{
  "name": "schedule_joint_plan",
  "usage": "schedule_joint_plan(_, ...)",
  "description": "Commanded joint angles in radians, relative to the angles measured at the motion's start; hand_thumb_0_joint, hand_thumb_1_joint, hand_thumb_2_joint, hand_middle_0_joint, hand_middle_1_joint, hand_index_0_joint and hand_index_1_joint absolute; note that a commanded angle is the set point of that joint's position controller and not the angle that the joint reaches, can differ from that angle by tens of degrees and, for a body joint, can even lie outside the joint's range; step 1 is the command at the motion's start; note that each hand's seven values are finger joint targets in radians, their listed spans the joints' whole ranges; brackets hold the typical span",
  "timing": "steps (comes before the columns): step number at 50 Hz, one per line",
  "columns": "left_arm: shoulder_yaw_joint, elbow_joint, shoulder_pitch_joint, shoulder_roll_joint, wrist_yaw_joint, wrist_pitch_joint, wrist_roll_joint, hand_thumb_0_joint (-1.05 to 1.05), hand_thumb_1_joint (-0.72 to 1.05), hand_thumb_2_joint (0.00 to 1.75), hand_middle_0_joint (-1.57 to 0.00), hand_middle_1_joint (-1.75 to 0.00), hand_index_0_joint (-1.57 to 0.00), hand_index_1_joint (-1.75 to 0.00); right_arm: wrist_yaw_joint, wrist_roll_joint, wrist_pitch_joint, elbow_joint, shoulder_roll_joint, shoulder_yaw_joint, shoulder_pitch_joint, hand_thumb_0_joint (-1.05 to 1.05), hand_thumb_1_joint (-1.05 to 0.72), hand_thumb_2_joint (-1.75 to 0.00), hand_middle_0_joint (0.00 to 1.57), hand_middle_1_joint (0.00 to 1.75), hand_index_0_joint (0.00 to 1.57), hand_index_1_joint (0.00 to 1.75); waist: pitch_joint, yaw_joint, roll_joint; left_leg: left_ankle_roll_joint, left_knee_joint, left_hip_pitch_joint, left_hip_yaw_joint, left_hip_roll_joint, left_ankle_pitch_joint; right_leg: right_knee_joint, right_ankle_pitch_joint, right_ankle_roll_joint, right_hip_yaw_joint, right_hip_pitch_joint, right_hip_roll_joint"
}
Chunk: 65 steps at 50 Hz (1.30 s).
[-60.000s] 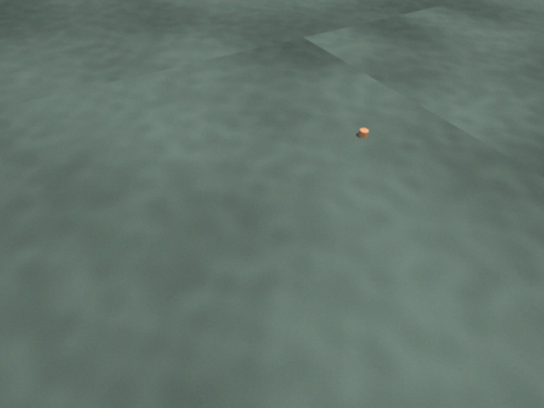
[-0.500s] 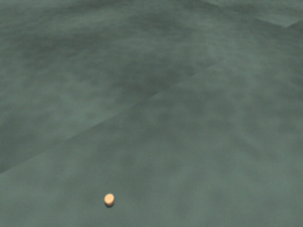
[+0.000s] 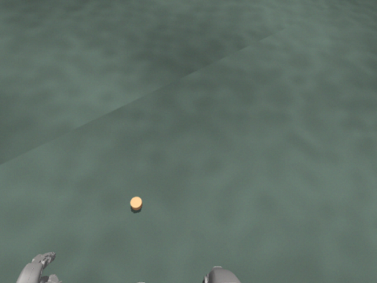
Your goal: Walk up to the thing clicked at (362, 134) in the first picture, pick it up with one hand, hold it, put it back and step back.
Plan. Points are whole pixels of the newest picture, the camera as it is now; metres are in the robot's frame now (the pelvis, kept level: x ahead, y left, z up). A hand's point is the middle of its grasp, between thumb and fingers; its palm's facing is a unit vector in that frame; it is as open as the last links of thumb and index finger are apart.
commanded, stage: step back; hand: left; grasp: from above
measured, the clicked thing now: (136, 203) +0.52 +0.18 -0.74
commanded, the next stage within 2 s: none
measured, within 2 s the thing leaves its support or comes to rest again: neither
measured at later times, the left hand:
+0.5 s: hand out of the picture +0.05 +0.27 -0.13, palm faces -0.09 -0.91 -0.40, open 7.4 cm
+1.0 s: hand out of the picture -0.10 +0.32 -0.15, palm faces -0.07 -0.93 -0.35, open 7.4 cm
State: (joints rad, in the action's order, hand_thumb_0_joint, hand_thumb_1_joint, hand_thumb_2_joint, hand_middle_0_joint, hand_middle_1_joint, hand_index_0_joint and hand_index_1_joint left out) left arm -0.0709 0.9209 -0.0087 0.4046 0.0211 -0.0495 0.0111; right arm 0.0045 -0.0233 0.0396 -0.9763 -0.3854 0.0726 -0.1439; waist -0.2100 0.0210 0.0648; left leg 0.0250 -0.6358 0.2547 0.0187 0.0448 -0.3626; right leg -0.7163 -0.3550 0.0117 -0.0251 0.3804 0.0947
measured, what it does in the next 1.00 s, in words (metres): walks backwards: right foot, then left foot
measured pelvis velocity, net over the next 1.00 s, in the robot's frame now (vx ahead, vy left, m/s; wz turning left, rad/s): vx -0.20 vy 0.06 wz -0.08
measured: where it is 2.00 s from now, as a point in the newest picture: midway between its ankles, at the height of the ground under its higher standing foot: outside the picture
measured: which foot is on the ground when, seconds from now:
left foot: down 0.00-0.40, up 0.42-0.70, down 0.72-1.00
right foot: up 0.00-0.34, down 0.36-0.76, up 0.78-1.00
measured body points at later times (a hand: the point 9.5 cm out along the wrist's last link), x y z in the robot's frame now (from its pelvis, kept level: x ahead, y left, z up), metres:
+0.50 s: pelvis -0.07 +0.02 +0.01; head -0.02 +0.00 +0.45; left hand +0.05 +0.32 -0.10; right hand +0.02 -0.29 -0.12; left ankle -0.07 +0.13 -0.66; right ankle -0.06 -0.09 -0.72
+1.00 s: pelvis -0.20 +0.06 +0.01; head -0.14 +0.09 +0.46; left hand -0.09 +0.37 -0.12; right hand -0.11 -0.26 -0.08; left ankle -0.15 +0.17 -0.72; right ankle -0.26 -0.10 -0.63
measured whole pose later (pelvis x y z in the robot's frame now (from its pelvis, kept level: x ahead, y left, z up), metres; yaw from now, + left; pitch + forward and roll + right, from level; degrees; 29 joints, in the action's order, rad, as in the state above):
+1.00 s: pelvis -0.20 +0.06 +0.01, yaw -5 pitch -1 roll -1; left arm -0.10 0.82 -0.20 0.41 0.00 -0.08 0.02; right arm -0.02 -0.02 0.01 -0.85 -0.34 0.04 -0.14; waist -0.16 -0.02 0.07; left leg 0.02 -0.54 0.29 0.01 -0.02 -0.23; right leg -1.19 -0.46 0.02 -0.19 0.43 -0.11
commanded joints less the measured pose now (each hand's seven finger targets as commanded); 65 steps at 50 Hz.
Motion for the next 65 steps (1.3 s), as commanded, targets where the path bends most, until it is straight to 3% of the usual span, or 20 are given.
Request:
schedule_joint_plan(1,-0.039,-0.081,-0.049,0.146,0.030,-0.002,-0.003,0.00,0.90,0.90,-0.20,-0.30,-0.20,-0.30,-0.021,-0.008,-0.031,0.096,-0.317,0.063,-0.036,0.00,-0.90,-0.90,0.20,0.30,0.20,0.30,0.272,0.015,-0.280,0.180,0.246,-0.120,0.418,-0.382,0.800,-0.392,-0.324,-0.043,-0.149,0.085,-0.188)
schedule_joint_plan(5,-0.044,-0.077,-0.103,0.152,0.021,-0.006,-0.018,0.00,0.90,0.90,-0.20,-0.30,-0.20,-0.30,-0.045,-0.005,-0.034,0.133,-0.217,0.040,0.038,0.00,-0.90,-0.90,0.20,0.30,0.20,0.30,0.273,-0.038,-0.215,0.080,0.164,-0.226,0.178,-0.226,0.786,-0.448,-0.105,-0.042,-0.169,0.150,-0.185)
schedule_joint_plan(12,-0.051,-0.123,-0.073,0.146,0.016,0.021,0.001,0.00,0.90,0.90,-0.20,-0.30,-0.20,-0.30,-0.050,0.001,-0.027,0.152,-0.215,0.045,-0.048,0.00,-0.90,-0.90,0.20,0.30,0.20,0.30,0.248,0.035,-0.178,0.214,0.119,-0.290,0.224,-0.299,0.784,-0.176,-0.150,0.001,-0.089,0.094,-0.139)
schedule_joint_plan(18,-0.061,-0.071,-0.213,0.134,0.003,0.042,0.016,0.00,0.90,0.90,-0.20,-0.30,-0.20,-0.30,-0.035,0.023,-0.015,0.182,-0.220,0.035,0.062,0.00,-0.90,-0.90,0.20,0.30,0.20,0.30,0.278,-0.043,-0.129,0.123,0.025,-0.038,0.164,-0.234,0.419,0.278,0.221,-0.058,-0.037,-0.235,-0.101)
schedule_joint_plan(19,-0.073,-0.081,-0.211,0.189,0.004,0.048,0.025,0.00,0.90,0.90,-0.20,-0.30,-0.20,-0.30,-0.033,0.032,-0.016,0.191,-0.198,0.028,0.063,0.00,-0.90,-0.90,0.20,0.30,0.20,0.30,0.292,-0.036,-0.008,0.075,-0.049,0.077,0.119,-0.163,0.280,0.264,0.352,-0.103,-0.187,-0.299,-0.007)
schedule_joint_plan(21,-0.091,-0.146,-0.113,0.307,0.001,0.048,0.025,0.00,0.90,0.90,-0.20,-0.30,-0.20,-0.30,-0.039,0.030,-0.005,0.188,-0.172,0.029,0.063,0.00,-0.90,-0.90,0.20,0.30,0.20,0.30,0.205,-0.061,0.243,-0.016,-0.451,0.134,0.056,0.052,-0.267,0.394,0.461,-0.362,-0.564,-0.076,0.319)
schedule_joint_plan(22,-0.093,-0.171,-0.086,0.278,0.004,0.052,0.023,0.00,0.90,0.90,-0.20,-0.30,-0.20,-0.30,-0.040,0.030,-0.004,0.174,-0.205,0.040,0.022,0.00,-0.90,-0.90,0.20,0.30,0.20,0.30,0.173,-0.034,0.170,-0.023,-0.552,0.120,0.145,0.017,-0.288,0.377,0.494,-0.372,-0.566,-0.032,0.325)
schedule_joint_plan(26,-0.071,-0.190,-0.069,0.171,0.010,0.045,0.018,0.00,0.90,0.90,-0.20,-0.30,-0.20,-0.30,-0.032,0.032,-0.016,0.143,-0.178,0.018,-0.019,0.00,-0.90,-0.90,0.20,0.30,0.20,0.30,0.203,-0.025,0.035,-0.034,-0.564,0.189,0.133,0.090,-0.152,0.296,0.547,-0.239,-0.227,-0.151,0.111)
schedule_joint_plan(33,-0.067,-0.214,-0.161,0.186,0.011,0.022,0.023,0.00,0.90,0.90,-0.20,-0.30,-0.20,-0.30,-0.042,0.019,-0.037,0.173,-0.157,0.012,-0.045,0.00,-0.90,-0.90,0.20,0.30,0.20,0.30,0.331,-0.061,0.154,-0.046,-0.029,0.159,0.033,-0.021,-0.124,0.165,0.653,-0.216,-0.198,-0.422,0.111)
schedule_joint_plan(36,-0.059,-0.240,-0.114,0.189,-0.002,-0.002,0.002,0.00,0.90,0.90,-0.20,-0.30,-0.20,-0.30,-0.040,-0.007,-0.045,0.141,-0.168,0.035,-0.122,0.00,-0.90,-0.90,0.20,0.30,0.20,0.30,0.324,-0.006,0.095,-0.021,0.272,-0.068,0.000,-0.023,0.241,0.054,0.476,-0.128,-0.156,-0.229,0.049)
schedule_joint_plan(38,-0.046,-0.252,-0.140,0.117,-0.001,-0.004,-0.003,0.00,0.90,0.90,-0.20,-0.30,-0.20,-0.30,-0.033,-0.030,-0.045,0.170,-0.329,0.070,-0.054,0.00,-0.90,-0.90,0.20,0.30,0.20,0.30,0.273,-0.026,-0.272,0.116,0.326,-0.195,0.450,-0.362,0.394,-0.180,-0.159,-0.046,-0.069,0.159,-0.201)
schedule_joint_plan(39,-0.069,-0.247,-0.070,0.172,0.016,-0.003,0.011,0.00,0.90,0.90,-0.20,-0.30,-0.20,-0.30,-0.028,-0.017,-0.042,0.187,-0.382,0.076,-0.038,0.00,-0.90,-0.90,0.20,0.30,0.20,0.30,0.236,0.040,-0.305,0.260,0.333,0.036,0.527,-0.476,0.401,-0.362,-0.325,-0.025,-0.159,0.062,-0.199)
schedule_joint_plan(44,-0.077,-0.175,-0.236,0.164,-0.005,-0.009,-0.001,0.00,0.90,0.90,-0.20,-0.30,-0.20,-0.30,-0.039,-0.013,-0.056,0.211,-0.221,0.035,0.091,0.00,-0.90,-0.90,0.20,0.30,0.20,0.30,0.183,-0.081,-0.200,0.124,0.252,-0.084,0.184,-0.243,0.473,-0.554,-0.083,-0.030,-0.198,0.174,-0.232)
schedule_joint_plan(52,-0.068,-0.200,-0.192,0.153,-0.004,0.009,0.011,0.00,0.90,0.90,-0.20,-0.30,-0.20,-0.30,-0.053,0.000,-0.050,0.220,-0.242,0.053,-0.045,0.00,-0.90,-0.90,0.20,0.30,0.20,0.30,0.285,0.026,-0.225,0.241,0.140,-0.310,0.213,-0.335,0.639,-0.255,-0.178,0.041,-0.126,0.136,-0.138)
schedule_joint_plan(58,-0.084,-0.107,-0.368,0.155,-0.028,0.009,0.017,0.00,0.90,0.90,-0.20,-0.30,-0.20,-0.30,-0.040,0.001,-0.021,0.261,-0.296,0.061,0.072,0.00,-0.90,-0.90,0.20,0.30,0.20,0.30,0.283,-0.066,-0.267,0.150,0.123,0.077,0.143,-0.279,0.252,0.187,0.059,-0.032,0.031,-0.250,-0.102)
schedule_joint_plan(59,-0.090,-0.088,-0.403,0.167,-0.028,0.011,0.021,0.00,0.90,0.90,-0.20,-0.30,-0.20,-0.30,-0.039,0.009,-0.016,0.264,-0.265,0.053,0.091,0.00,-0.90,-0.90,0.20,0.30,0.20,0.30,0.282,-0.087,-0.223,0.100,0.072,0.134,0.124,-0.238,0.142,0.238,0.084,-0.053,0.009,-0.283,-0.101)
schedule_joint_plan(60,-0.107,-0.102,-0.382,0.231,-0.031,0.015,0.039,0.00,0.90,0.90,-0.20,-0.30,-0.20,-0.30,-0.040,0.016,-0.012,0.270,-0.218,0.041,0.063,0.00,-0.90,-0.90,0.20,0.30,0.20,0.30,0.237,-0.077,-0.029,0.040,-0.076,0.278,0.088,-0.123,-0.030,0.334,-0.042,-0.093,-0.230,-0.265,0.021)
schedule_joint_plan(61,-0.124,-0.160,-0.294,0.341,-0.035,0.014,0.037,0.00,0.90,0.90,-0.20,-0.30,-0.20,-0.30,-0.052,0.025,-0.015,0.290,-0.172,0.033,0.093,0.00,-0.90,-0.90,0.20,0.30,0.20,0.30,0.171,-0.097,0.241,-0.023,-0.316,0.341,0.021,0.062,-0.232,0.459,-0.134,-0.211,-0.508,-0.059,0.224)
schedule_joint_plan(62,-0.127,-0.202,-0.190,0.390,-0.027,0.013,0.044,0.00,0.90,0.90,-0.20,-0.30,-0.20,-0.30,-0.066,0.014,-0.010,0.268,-0.227,0.057,0.077,0.00,-0.90,-0.90,0.20,0.30,0.20,0.30,0.104,-0.095,0.247,-0.037,-0.521,0.235,0.125,0.027,-0.267,0.535,-0.200,-0.318,-0.632,0.173,0.336)
schedule_joint_plan(65,-0.085,-0.238,-0.026,0.215,-0.016,0.019,0.038,0.00,0.90,0.90,-0.20,-0.30,-0.20,-0.30,-0.049,0.021,-0.014,0.184,-0.217,0.045,-0.048,0.00,-0.90,-0.90,0.20,0.30,0.20,0.30,0.082,0.008,0.075,-0.018,-0.596,0.217,0.162,0.075,-0.087,0.409,0.011,-0.179,-0.237,0.105,0.110)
